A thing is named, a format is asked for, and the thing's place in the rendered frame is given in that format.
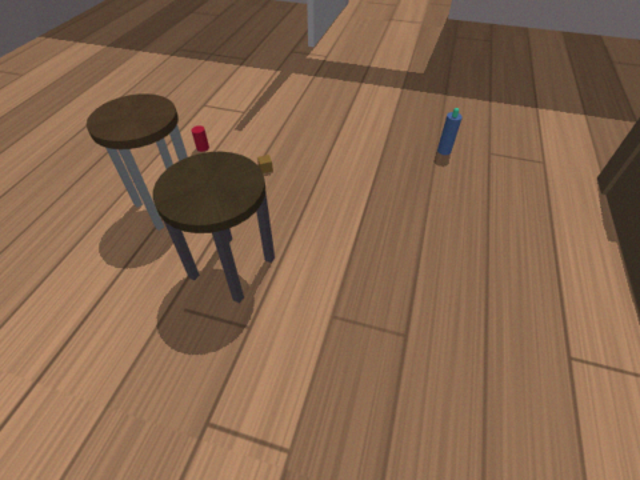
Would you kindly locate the sofa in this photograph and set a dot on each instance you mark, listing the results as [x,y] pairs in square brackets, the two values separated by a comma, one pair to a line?
[620,182]

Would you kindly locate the stool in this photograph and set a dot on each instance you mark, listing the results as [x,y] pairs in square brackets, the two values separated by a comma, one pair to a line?
[210,193]
[135,121]

